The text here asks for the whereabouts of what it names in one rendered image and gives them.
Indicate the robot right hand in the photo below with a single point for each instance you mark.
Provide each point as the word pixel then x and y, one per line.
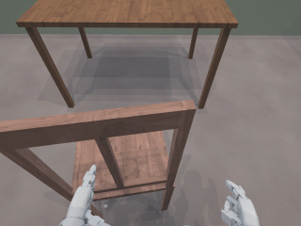
pixel 244 213

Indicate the robot left hand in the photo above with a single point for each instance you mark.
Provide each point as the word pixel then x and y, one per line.
pixel 82 200

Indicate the chair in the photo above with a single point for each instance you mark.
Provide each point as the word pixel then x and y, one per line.
pixel 126 144

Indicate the table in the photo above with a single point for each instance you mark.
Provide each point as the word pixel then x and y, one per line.
pixel 129 14

